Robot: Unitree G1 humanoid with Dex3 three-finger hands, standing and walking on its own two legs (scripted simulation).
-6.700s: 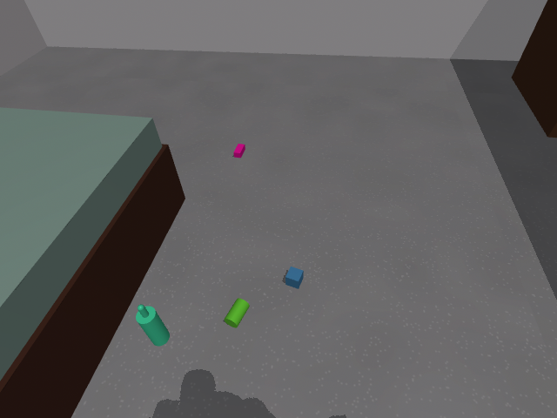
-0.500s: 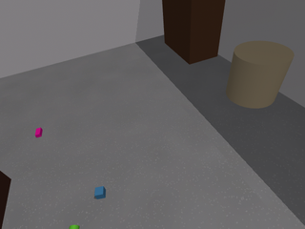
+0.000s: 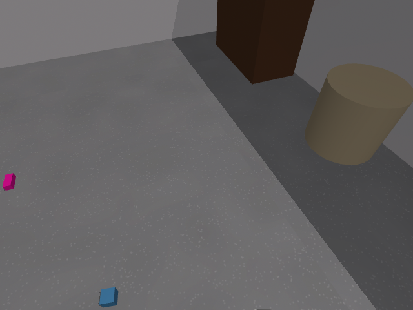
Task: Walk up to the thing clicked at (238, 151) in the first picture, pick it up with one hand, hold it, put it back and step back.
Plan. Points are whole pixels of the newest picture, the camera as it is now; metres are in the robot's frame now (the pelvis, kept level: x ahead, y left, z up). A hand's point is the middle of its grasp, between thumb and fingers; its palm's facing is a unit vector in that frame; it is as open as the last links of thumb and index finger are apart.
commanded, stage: walk up
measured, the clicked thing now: (9, 181) +0.99 +1.17 -0.76
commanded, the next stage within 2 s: none
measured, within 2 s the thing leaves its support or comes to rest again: neither
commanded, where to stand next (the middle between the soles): +0.67 -0.02 m, yaw -2 degrees
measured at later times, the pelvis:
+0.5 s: pelvis +0.22 -0.04 +0.00, yaw -1 degrees
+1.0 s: pelvis +0.41 +0.01 +0.00, yaw -3 degrees
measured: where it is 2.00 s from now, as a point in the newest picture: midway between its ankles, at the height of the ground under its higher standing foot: (210, 236)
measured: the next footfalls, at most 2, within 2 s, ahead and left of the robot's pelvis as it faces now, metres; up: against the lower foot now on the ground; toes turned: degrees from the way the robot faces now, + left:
right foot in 0.20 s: +0.26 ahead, -0.17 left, +0.00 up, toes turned -6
left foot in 0.64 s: +0.42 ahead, +0.11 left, +0.00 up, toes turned +4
